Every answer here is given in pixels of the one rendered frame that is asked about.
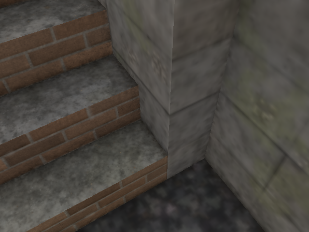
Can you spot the stairs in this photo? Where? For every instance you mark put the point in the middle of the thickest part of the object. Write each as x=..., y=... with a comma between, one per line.
x=73, y=146

